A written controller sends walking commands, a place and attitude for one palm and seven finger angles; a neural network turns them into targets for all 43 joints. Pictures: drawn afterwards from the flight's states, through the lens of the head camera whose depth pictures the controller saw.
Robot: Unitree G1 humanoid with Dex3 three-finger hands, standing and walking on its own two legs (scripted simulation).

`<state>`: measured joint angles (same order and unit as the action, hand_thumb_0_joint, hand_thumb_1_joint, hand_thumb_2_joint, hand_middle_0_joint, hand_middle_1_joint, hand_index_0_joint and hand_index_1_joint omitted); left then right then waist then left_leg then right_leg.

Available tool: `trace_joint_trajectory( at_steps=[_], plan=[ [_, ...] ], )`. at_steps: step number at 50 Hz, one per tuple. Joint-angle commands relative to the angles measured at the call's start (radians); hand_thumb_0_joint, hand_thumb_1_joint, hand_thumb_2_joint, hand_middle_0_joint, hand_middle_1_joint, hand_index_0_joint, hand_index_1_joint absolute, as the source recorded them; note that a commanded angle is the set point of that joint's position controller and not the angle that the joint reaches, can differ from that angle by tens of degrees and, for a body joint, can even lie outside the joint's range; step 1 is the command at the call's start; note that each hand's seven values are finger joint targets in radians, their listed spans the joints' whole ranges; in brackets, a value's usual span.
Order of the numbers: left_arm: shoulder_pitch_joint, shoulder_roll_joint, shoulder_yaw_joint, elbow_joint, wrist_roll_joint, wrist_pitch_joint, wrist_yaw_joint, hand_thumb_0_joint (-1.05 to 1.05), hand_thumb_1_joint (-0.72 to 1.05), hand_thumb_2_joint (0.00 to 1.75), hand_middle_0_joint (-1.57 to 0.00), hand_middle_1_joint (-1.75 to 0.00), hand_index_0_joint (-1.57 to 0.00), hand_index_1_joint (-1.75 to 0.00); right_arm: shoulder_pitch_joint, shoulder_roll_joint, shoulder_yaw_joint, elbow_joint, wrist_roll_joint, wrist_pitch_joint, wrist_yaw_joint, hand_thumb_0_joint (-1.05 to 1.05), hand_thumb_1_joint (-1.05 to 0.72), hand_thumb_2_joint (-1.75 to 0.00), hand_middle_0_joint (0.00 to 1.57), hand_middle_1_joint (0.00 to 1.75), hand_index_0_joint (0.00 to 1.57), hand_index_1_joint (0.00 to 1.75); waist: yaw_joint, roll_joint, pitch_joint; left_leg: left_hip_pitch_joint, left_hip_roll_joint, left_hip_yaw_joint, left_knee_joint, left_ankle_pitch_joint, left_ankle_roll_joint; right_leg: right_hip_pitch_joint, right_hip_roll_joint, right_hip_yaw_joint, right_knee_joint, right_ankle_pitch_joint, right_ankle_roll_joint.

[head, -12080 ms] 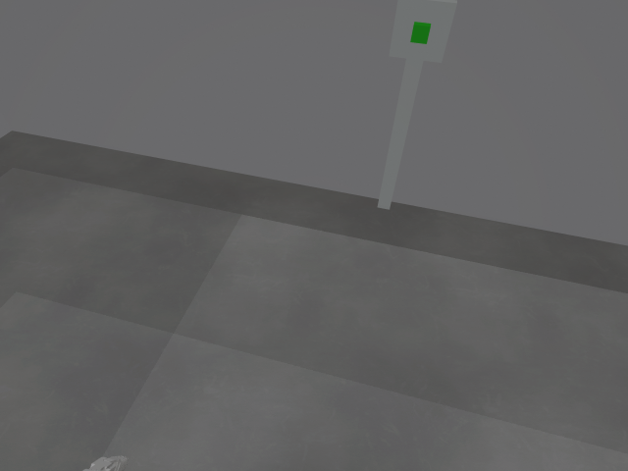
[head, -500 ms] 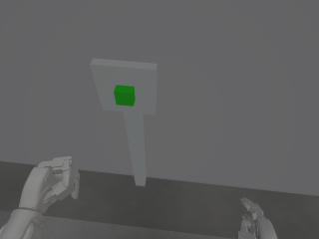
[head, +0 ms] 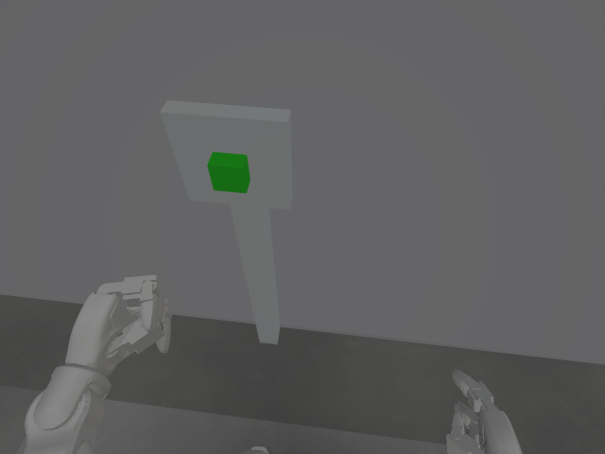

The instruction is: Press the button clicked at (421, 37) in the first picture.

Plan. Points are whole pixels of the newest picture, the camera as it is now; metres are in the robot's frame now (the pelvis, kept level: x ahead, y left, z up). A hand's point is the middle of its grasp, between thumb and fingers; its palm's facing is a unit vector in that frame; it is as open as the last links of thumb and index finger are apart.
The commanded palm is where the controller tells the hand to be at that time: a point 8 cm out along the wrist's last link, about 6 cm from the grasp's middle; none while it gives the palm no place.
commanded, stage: aim a knuckle at the button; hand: left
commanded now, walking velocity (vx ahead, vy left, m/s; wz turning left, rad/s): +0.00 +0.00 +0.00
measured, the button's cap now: (230, 171) +0.50 +0.14 +0.09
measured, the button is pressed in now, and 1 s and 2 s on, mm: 0 0 0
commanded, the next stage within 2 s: press the button with the knuckle in 1.66 s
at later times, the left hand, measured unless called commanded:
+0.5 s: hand (208, 273) +0.33 +0.15 +0.06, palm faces -0.11 -0.99 -0.01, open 3.1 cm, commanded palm +0.32 +0.21 +0.06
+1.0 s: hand (244, 238) +0.40 +0.11 +0.04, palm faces -0.09 -1.00 -0.03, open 3.1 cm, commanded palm +0.38 +0.17 +0.05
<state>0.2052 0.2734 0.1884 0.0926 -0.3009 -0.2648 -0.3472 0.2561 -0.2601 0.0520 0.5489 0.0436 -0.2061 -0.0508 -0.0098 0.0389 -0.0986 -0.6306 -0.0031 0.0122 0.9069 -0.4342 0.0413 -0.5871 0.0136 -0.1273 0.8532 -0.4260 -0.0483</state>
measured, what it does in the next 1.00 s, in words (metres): stands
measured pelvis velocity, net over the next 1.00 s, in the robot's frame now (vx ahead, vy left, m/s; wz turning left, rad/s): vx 0.00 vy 0.00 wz -0.04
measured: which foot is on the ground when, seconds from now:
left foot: down 0.00-1.00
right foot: down 0.00-1.00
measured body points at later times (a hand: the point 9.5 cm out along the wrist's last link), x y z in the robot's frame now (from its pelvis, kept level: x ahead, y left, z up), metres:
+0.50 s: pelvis +0.01 +0.00 +0.00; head +0.06 +0.00 +0.45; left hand +0.33 +0.20 +0.06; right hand +0.15 -0.25 -0.10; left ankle +0.01 +0.09 -0.69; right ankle +0.00 -0.09 -0.69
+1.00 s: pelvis +0.00 +0.00 -0.01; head +0.07 +0.00 +0.43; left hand +0.40 +0.16 +0.05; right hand +0.08 -0.26 -0.12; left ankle +0.01 +0.09 -0.69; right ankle +0.00 -0.09 -0.69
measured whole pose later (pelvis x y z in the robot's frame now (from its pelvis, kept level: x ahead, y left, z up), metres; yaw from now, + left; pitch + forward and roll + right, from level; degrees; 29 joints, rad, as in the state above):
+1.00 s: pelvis +0.00 +0.00 -0.01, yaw -2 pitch +14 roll -1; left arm -0.44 0.22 0.13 0.70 -0.14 -0.36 -0.10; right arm 0.30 -0.25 0.02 0.61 0.02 -0.03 0.00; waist -0.08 0.01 -0.11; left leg -0.76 0.00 0.06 0.95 -0.44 0.04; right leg -0.75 0.02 -0.09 0.94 -0.44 -0.05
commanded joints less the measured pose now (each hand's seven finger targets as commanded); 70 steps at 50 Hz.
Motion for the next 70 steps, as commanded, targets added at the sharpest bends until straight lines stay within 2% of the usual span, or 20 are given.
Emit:
trace_joint_trajectory(
  at_steps=[1, 4, 6, 10, 11, 14, 18, 27, 31, 34, 36, 41, 48, 51, 53, 55, 57, 63, 67, 70],
  plan=[
    [-0.158, 0.187, 0.101, -0.196, -0.013, -0.051, 0.022, 0.0, 0.9, 0.9, -1.3, -1.5, -1.3, -1.5, -0.038, -0.139, -0.069, -0.15, 0.002, -0.049, -0.012, 0.0, -0.9, -0.9, 0.2, 0.3, 0.2, 0.3, -0.009, -0.018, -0.197, 0.11, 0.001, -0.054, -0.131, 0.255, -0.009, 0.124, -0.007, 0.104, -0.131, 0.239, 0.032],
    [-0.176, 0.15, 0.094, -0.202, -0.013, -0.069, 0.057, 0.0, 0.9, 0.9, -1.3, -1.5, -1.3, -1.5, -0.043, -0.125, -0.067, -0.153, -0.001, -0.039, -0.006, 0.0, -0.9, -0.9, 0.2, 0.3, 0.2, 0.3, 0.002, 0.013, -0.208, 0.12, -0.002, -0.046, -0.14, 0.279, -0.015, 0.136, -0.009, 0.098, -0.12, 0.274, 0.03],
    [-0.179, 0.168, 0.114, -0.165, -0.009, -0.079, 0.076, 0.0, 0.9, 0.9, -1.3, -1.5, -1.3, -1.5, -0.035, -0.129, -0.069, -0.147, -0.004, -0.03, -0.002, 0.0, -0.9, -0.9, 0.2, 0.3, 0.2, 0.3, -0.002, -0.043, -0.199, 0.096, 0.0, -0.043, -0.133, 0.282, -0.014, 0.14, -0.005, 0.101, -0.116, 0.284, 0.033],
    [-0.28, 0.123, 0.048, -0.089, 0.019, -0.079, 0.08, 0.0, 0.9, 0.9, -1.3, -1.5, -1.3, -1.5, -0.032, -0.133, -0.071, -0.133, 0.0, -0.013, 0.004, 0.0, -0.9, -0.9, 0.2, 0.3, 0.2, 0.3, -0.03, -0.005, -0.157, 0.083, -0.001, -0.039, -0.13, 0.234, -0.016, 0.082, -0.009, 0.105, -0.12, 0.244, 0.033],
    [-0.31, 0.127, 0.044, -0.075, 0.023, -0.078, 0.078, 0.0, 0.9, 0.9, -1.3, -1.5, -1.3, -1.5, -0.027, -0.136, -0.073, -0.131, 0.0, -0.008, 0.003, 0.0, -0.9, -0.9, 0.2, 0.3, 0.2, 0.3, -0.038, -0.035, -0.159, 0.076, 0.0, -0.042, -0.126, 0.234, -0.012, 0.08, -0.006, 0.107, -0.117, 0.241, 0.034],
    [-0.389, 0.089, -0.008, -0.089, 0.032, -0.082, 0.071, 0.0, 0.9, 0.9, -1.3, -1.5, -1.3, -1.5, -0.022, -0.132, -0.077, -0.131, 0.003, -0.006, 0.003, 0.0, -0.9, -0.9, 0.2, 0.3, 0.2, 0.3, -0.04, 0.022, -0.226, 0.126, 0.0, -0.042, -0.123, 0.266, -0.013, 0.084, -0.009, 0.107, -0.107, 0.276, 0.031],
    [-0.46, 0.098, -0.002, -0.079, 0.038, -0.098, 0.099, 0.0, 0.9, 0.9, -1.3, -1.5, -1.3, -1.5, -0.01, -0.133, -0.08, -0.117, -0.003, 0.003, 0.004, 0.0, -0.9, -0.9, 0.2, 0.3, 0.2, 0.3, -0.037, -0.015, -0.287, 0.143, 0.004, -0.048, -0.119, 0.307, -0.013, 0.106, -0.007, 0.104, -0.089, 0.315, 0.031],
    [-0.521, 0.124, 0.042, 0.117, 0.08, -0.094, 0.161, 0.0, 0.9, 0.9, -1.3, -1.5, -1.3, -1.5, 0.007, -0.132, -0.083, -0.104, -0.008, 0.065, 0.025, 0.0, -0.9, -0.9, 0.2, 0.3, 0.2, 0.3, -0.02, -0.04, -0.264, 0.089, 0.003, -0.029, -0.116, 0.318, -0.018, 0.113, -0.007, 0.111, -0.074, 0.352, 0.029],
    [-0.682, 0.077, -0.021, 0.105, 0.084, -0.121, 0.161, 0.0, 0.9, 0.9, -1.3, -1.5, -1.3, -1.5, 0.018, -0.128, -0.085, -0.097, -0.008, 0.076, 0.028, 0.0, -0.9, -0.9, 0.2, 0.3, 0.2, 0.3, -0.054, -0.034, -0.29, 0.109, 0.007, -0.034, -0.099, 0.317, -0.016, 0.083, -0.002, 0.113, -0.068, 0.346, 0.03],
    [-0.719, 0.043, -0.05, 0.123, 0.087, -0.144, 0.169, 0.0, 0.9, 0.9, -1.3, -1.5, -1.3, -1.5, 0.03, -0.125, -0.086, -0.085, -0.009, 0.079, 0.032, 0.0, -0.9, -0.9, 0.2, 0.3, 0.2, 0.3, -0.054, 0.013, -0.313, 0.147, 0.011, -0.042, -0.096, 0.34, -0.022, 0.055, 0.001, 0.106, -0.06, 0.345, 0.025],
    [-0.774, 0.064, -0.039, 0.18, 0.095, -0.149, 0.181, 0.0, 0.9, 0.9, -1.3, -1.5, -1.3, -1.5, 0.043, -0.133, -0.089, -0.065, -0.012, 0.086, 0.032, 0.0, -0.9, -0.9, 0.2, 0.3, 0.2, 0.3, -0.069, -0.037, -0.297, 0.117, 0.012, -0.046, -0.087, 0.314, -0.018, 0.038, 0.004, 0.106, -0.056, 0.327, 0.028],
    [-0.828, 0.08, -0.016, 0.302, 0.124, -0.147, 0.22, 0.0, 0.9, 0.9, -1.3, -1.5, -1.3, -1.5, 0.061, -0.136, -0.091, -0.053, -0.018, 0.11, 0.041, 0.0, -0.9, -0.9, 0.2, 0.3, 0.2, 0.3, -0.062, -0.061, -0.297, 0.069, 0.006, -0.042, -0.082, 0.282, -0.017, 0.031, 0.0, 0.111, -0.047, 0.312, 0.029],
    [-1.044, 0.083, -0.014, 0.38, 0.146, -0.192, 0.258, 0.0, 0.9, 0.9, -1.3, -1.5, -1.3, -1.5, 0.08, -0.128, -0.089, -0.041, -0.024, 0.136, 0.046, 0.0, -0.9, -0.9, 0.2, 0.3, 0.2, 0.3, -0.082, -0.01, -0.361, 0.066, 0.002, -0.035, -0.059, 0.26, -0.017, 0.012, 0.002, 0.125, -0.031, 0.3, 0.027],
    [-1.004, 0.161, 0.061, 0.448, 0.142, -0.203, 0.259, 0.0, 0.9, 0.9, -1.3, -1.5, -1.3, -1.5, 0.095, -0.14, -0.09, -0.04, -0.028, 0.147, 0.048, 0.0, -0.9, -0.9, 0.2, 0.3, 0.2, 0.3, -0.064, -0.061, -0.382, 0.018, -0.002, -0.027, -0.059, 0.239, -0.012, 0.068, 0.005, 0.137, -0.039, 0.3, 0.03],
    [-0.985, 0.167, 0.064, 0.45, 0.145, -0.205, 0.248, 0.0, 0.9, 0.9, -1.3, -1.5, -1.3, -1.5, 0.098, -0.137, -0.091, -0.051, -0.025, 0.155, 0.049, 0.0, -0.9, -0.9, 0.2, 0.3, 0.2, 0.3, -0.051, -0.047, -0.403, 0.013, -0.005, -0.018, -0.067, 0.255, -0.013, 0.102, 0.001, 0.146, -0.037, 0.337, 0.029],
    [-0.975, 0.105, 0.013, 0.453, 0.141, -0.196, 0.23, 0.0, 0.9, 0.9, -1.3, -1.5, -1.3, -1.5, 0.099, -0.13, -0.09, -0.059, -0.022, 0.161, 0.054, 0.0, -0.9, -0.9, 0.2, 0.3, 0.2, 0.3, -0.062, -0.012, -0.391, 0.031, -0.005, -0.009, -0.067, 0.273, -0.012, 0.091, 0.002, 0.142, -0.044, 0.365, 0.03],
    [-0.943, 0.107, 0.02, 0.484, 0.136, -0.184, 0.217, 0.0, 0.9, 0.9, -1.3, -1.5, -1.3, -1.5, 0.11, -0.136, -0.093, -0.06, -0.019, 0.169, 0.055, 0.0, -0.9, -0.9, 0.2, 0.3, 0.2, 0.3, -0.063, -0.06, -0.369, 0.019, -0.001, -0.011, -0.069, 0.278, -0.011, 0.089, 0.005, 0.137, -0.049, 0.37, 0.03],
    [-0.995, 0.117, 0.025, 0.444, 0.119, -0.208, 0.21, 0.0, 0.9, 0.9, -1.3, -1.5, -1.3, -1.5, 0.113, -0.137, -0.096, -0.055, -0.015, 0.174, 0.05, 0.0, -0.9, -0.9, 0.2, 0.3, 0.2, 0.3, -0.073, -0.066, -0.337, 0.016, -0.002, -0.01, -0.073, 0.23, -0.007, 0.072, 0.003, 0.146, -0.069, 0.318, 0.033],
    [-1.016, 0.138, 0.035, 0.398, 0.131, -0.245, 0.226, 0.0, 0.9, 0.9, -1.3, -1.5, -1.3, -1.5, 0.107, -0.133, -0.097, -0.048, -0.019, 0.168, 0.048, 0.0, -0.9, -0.9, 0.2, 0.3, 0.2, 0.3, -0.065, -0.016, -0.369, 0.044, -0.002, -0.015, -0.068, 0.25, -0.008, 0.072, 0.002, 0.15, -0.054, 0.332, 0.029],
    [-0.996, 0.095, -0.002, 0.403, 0.137, -0.246, 0.232, 0.0, 0.9, 0.9, -1.3, -1.5, -1.3, -1.5, 0.1, -0.129, -0.094, -0.048, -0.019, 0.167, 0.052, 0.0, -0.9, -0.9, 0.2, 0.3, 0.2, 0.3, -0.07, 0.007, -0.365, 0.075, 0.0, -0.021, -0.071, 0.257, -0.011, 0.043, 0.005, 0.135, -0.05, 0.323, 0.027]
  ],
)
